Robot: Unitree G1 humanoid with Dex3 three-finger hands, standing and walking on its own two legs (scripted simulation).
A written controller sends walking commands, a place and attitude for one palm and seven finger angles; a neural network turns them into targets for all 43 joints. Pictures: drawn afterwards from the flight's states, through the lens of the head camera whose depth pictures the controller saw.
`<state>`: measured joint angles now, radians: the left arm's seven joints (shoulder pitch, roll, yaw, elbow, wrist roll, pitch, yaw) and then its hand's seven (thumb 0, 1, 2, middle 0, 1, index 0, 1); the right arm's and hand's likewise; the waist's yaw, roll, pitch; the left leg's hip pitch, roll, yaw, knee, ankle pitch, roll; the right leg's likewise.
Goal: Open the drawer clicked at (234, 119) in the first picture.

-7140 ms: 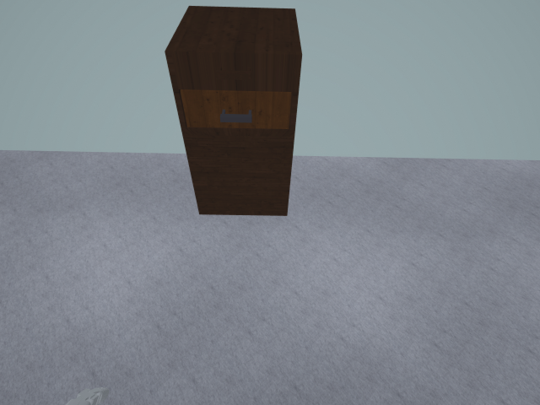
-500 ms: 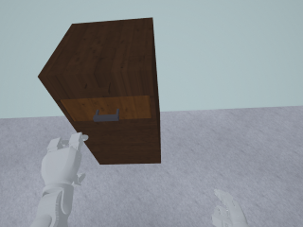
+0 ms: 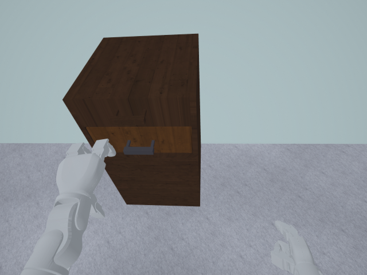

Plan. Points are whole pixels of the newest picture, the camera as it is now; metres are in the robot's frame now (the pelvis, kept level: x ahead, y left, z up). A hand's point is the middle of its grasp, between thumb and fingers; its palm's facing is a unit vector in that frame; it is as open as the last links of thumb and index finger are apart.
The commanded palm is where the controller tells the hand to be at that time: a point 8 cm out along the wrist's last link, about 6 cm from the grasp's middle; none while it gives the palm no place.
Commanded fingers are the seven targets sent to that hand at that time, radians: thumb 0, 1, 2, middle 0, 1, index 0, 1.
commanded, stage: raise the hand with hooked fingers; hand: left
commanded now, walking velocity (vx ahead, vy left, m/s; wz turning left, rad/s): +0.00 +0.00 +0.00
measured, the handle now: (139, 146) +0.57 +0.26 -0.17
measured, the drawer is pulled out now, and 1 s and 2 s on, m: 0.00 0.00 0.00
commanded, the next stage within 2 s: move the hooked fingers above the handle in 0.60 s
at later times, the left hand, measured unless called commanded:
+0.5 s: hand (97, 169) +0.31 +0.24 +0.07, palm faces -0.01 -0.08 -1.00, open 13.8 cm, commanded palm +0.28 +0.24 +0.14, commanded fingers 0.00 -0.50 0.30 -0.30 -1.20 -0.30 -1.20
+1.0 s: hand (108, 167) +0.33 +0.23 +0.04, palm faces -0.03 -0.05 -1.00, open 13.8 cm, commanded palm +0.32 +0.24 +0.10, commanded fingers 0.00 -0.50 0.30 -0.30 -1.20 -0.30 -1.20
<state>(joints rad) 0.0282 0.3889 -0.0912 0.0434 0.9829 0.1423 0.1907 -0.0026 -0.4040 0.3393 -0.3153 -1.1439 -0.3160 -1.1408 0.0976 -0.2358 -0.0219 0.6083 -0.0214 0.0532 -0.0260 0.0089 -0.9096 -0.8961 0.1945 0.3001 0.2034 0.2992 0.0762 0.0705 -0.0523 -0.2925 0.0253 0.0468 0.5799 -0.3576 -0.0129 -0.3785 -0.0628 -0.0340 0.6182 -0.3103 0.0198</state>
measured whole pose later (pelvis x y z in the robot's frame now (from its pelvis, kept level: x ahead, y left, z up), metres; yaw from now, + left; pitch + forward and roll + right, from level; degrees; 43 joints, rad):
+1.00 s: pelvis -0.01 +0.00 +0.00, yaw +1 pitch +6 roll +1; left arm -0.28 0.42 -0.09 0.38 1.03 -0.07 0.16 0.00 -0.49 0.30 -0.32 -1.20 -0.32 -1.20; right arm 0.15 -0.24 -0.04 0.65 -0.02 0.04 -0.04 0.01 -0.91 -0.90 0.20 0.30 0.21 0.30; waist 0.06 0.04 -0.02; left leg -0.35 0.03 0.03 0.55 -0.31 -0.02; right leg -0.41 -0.06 -0.05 0.57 -0.27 0.01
